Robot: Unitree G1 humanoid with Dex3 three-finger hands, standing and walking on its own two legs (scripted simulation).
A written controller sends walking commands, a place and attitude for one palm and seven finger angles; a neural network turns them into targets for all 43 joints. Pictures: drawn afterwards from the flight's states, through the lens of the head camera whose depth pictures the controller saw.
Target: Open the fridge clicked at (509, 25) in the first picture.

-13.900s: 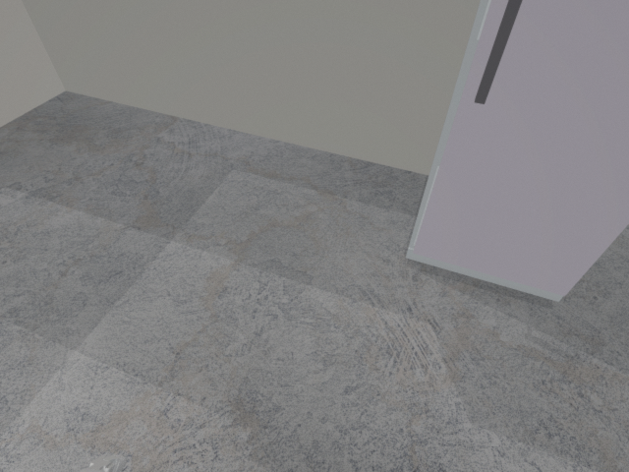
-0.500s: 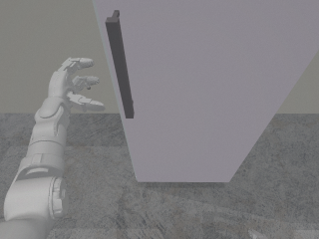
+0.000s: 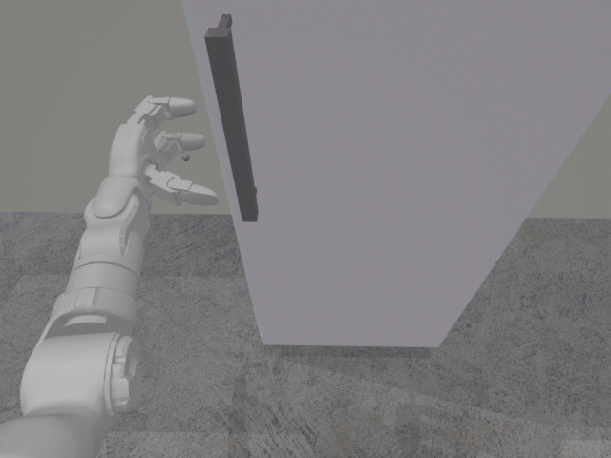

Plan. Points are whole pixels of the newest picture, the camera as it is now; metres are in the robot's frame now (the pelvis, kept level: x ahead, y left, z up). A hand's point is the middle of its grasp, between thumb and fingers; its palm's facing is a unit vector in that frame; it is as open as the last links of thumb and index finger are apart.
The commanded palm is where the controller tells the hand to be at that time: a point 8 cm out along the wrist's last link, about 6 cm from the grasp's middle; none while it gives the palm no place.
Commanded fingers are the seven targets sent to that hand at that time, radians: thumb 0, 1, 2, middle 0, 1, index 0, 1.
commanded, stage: feel for the door with the fingertips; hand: left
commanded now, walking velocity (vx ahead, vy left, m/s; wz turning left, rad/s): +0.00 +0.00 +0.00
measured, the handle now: (240, 134) +0.51 +0.11 +0.16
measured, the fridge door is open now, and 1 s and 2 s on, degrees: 0 0 0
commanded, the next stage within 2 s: slide the fingers in behind the handle in 0.68 s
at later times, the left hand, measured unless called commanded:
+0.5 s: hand (205, 148) +0.47 +0.14 +0.17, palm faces +0.03 -1.00 -0.01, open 14.0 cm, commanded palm +0.44 +0.19 +0.16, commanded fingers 0.00 -0.50 0.30 -0.30 -1.20 -0.30 -1.20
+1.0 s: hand (207, 148) +0.47 +0.14 +0.16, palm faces +0.00 -1.00 +0.01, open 13.8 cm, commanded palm +0.44 +0.19 +0.16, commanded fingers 0.00 -0.50 0.30 -0.30 -1.20 -0.30 -1.20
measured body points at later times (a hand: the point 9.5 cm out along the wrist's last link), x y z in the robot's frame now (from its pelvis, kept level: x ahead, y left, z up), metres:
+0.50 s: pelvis +0.00 -0.01 +0.00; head +0.03 -0.02 +0.45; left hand +0.46 +0.20 +0.17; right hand +0.08 -0.27 -0.12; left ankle -0.01 +0.11 -0.73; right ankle +0.01 -0.12 -0.73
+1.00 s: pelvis +0.00 +0.00 +0.00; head +0.04 -0.01 +0.45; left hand +0.47 +0.20 +0.17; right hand +0.06 -0.26 -0.12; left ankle -0.01 +0.11 -0.73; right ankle +0.01 -0.12 -0.73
